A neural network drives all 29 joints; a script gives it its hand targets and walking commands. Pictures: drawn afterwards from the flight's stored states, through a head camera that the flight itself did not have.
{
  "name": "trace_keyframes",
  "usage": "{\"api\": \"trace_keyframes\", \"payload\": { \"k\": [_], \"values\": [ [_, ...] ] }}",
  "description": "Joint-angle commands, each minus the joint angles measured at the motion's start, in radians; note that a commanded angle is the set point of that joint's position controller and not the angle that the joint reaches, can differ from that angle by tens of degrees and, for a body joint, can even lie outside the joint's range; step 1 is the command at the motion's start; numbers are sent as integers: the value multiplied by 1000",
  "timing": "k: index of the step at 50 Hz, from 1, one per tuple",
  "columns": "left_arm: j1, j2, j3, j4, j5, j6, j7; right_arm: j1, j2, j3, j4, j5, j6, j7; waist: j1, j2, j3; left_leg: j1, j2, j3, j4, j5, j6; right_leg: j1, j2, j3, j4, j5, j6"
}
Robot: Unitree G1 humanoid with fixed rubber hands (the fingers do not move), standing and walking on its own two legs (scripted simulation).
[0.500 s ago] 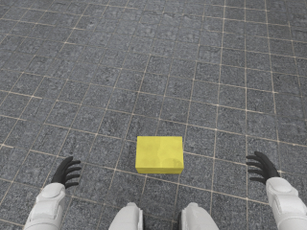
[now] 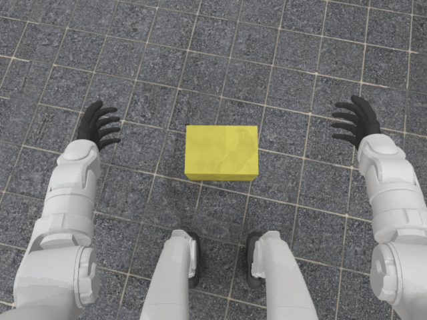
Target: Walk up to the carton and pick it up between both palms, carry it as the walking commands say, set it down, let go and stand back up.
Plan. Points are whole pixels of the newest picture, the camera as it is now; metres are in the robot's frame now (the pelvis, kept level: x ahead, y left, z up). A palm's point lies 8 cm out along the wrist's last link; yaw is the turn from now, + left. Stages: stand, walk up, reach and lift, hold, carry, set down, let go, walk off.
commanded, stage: reach and lift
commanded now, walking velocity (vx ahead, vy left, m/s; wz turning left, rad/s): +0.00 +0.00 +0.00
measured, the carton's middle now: (221, 154) +0.51 +0.01 -0.59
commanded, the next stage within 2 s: none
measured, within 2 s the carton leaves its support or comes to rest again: neither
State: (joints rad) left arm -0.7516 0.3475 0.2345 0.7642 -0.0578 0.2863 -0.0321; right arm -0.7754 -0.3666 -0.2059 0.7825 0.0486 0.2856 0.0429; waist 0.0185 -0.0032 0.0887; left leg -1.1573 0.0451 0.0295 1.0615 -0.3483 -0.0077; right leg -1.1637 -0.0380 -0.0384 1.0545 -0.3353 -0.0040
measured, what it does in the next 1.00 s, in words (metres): lowers itself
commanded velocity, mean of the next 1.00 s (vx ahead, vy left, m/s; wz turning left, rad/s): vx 0.00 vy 0.00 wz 0.00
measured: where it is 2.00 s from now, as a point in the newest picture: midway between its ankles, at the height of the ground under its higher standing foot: (222, 269)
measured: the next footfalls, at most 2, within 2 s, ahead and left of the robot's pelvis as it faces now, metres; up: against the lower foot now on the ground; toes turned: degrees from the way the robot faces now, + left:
none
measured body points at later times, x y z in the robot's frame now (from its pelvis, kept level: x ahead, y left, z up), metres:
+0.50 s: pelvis +0.00 +0.00 -0.03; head +0.32 +0.01 +0.29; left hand +0.54 +0.24 -0.13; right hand +0.55 -0.21 -0.13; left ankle +0.07 +0.13 -0.65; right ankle +0.08 -0.12 -0.65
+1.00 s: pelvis -0.02 +0.00 -0.15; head +0.32 +0.00 +0.14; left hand +0.53 +0.23 -0.27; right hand +0.54 -0.22 -0.27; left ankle +0.07 +0.13 -0.65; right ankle +0.08 -0.12 -0.65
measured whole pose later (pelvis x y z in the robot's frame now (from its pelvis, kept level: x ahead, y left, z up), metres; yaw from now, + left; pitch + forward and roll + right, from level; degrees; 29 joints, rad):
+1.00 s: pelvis -0.02 +0.00 -0.15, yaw +0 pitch +49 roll +0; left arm -1.23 0.36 0.29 0.91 -0.08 0.18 0.02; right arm -1.27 -0.39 -0.28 0.95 0.06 0.18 0.01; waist 0.02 0.00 -0.01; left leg -1.99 0.05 0.02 1.61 -0.47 0.00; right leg -2.00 -0.04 -0.02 1.59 -0.45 0.00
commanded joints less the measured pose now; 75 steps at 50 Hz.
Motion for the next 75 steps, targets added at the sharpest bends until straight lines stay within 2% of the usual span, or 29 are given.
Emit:
{"api": "trace_keyframes", "payload": {
  "k": [1,10,18,23,27,31,36,40,50,58,64,75],
  "values": [
    [-268,166,40,-71,-1,-30,6,-289,-155,-37,-63,5,-32,-1,12,-4,-803,281,-85,1,-87,160,-21,355,81,15,-85,140,28],
    [-499,153,38,33,-20,-79,6,-489,-162,-78,34,10,-81,-7,2,-6,-971,189,-91,-9,-49,246,-16,267,94,11,-47,233,27],
    [-666,154,76,64,1,-117,7,-673,-156,-117,53,-17,-117,-5,17,-3,-1126,135,-95,-6,-21,360,-13,236,102,26,-11,354,23],
    [-612,125,116,56,33,-132,4,-609,-135,-163,59,-60,-134,-1,2,-7,-1205,128,-97,-8,-1,479,-13,232,107,28,13,487,20],
    [-588,106,138,6,56,-143,-1,-587,-120,-179,8,-76,-146,7,6,1,-1208,127,-95,-14,16,525,-12,159,106,26,26,499,19],
    [-596,98,141,-18,55,-145,-3,-606,-122,-182,-20,-76,-151,15,3,-3,-1179,87,-95,-16,52,478,-12,70,103,17,60,438,21],
    [-613,78,126,33,47,-134,1,-622,-120,-174,51,-69,-145,25,-3,-8,-1073,-51,-96,-15,147,322,-22,-110,101,-1,153,286,21],
    [-640,93,121,69,42,-127,12,-656,-126,-157,94,-55,-140,19,4,-12,-1069,-148,-103,-5,252,245,-24,-212,103,-11,258,211,25],
    [-746,192,46,17,-45,-123,65,-776,-202,-65,38,34,-124,-53,2,-17,-1316,-224,-104,33,495,219,-17,-190,108,-27,507,207,26],
    [-800,212,4,103,-94,-139,82,-810,-198,-11,104,83,-128,-84,7,-18,-1185,-391,-88,36,621,126,-12,-280,86,-16,633,131,17],
    [-850,214,-23,175,-116,-160,92,-846,-203,13,159,106,-150,-99,-1,-14,-1103,-471,-82,27,712,81,-8,-339,69,-6,723,87,12],
    [-923,222,-79,250,-156,-206,124,-919,-222,79,240,171,-199,-125,4,-11,-1033,-494,-66,8,859,96,-12,-391,55,11,868,87,13]
  ]
}}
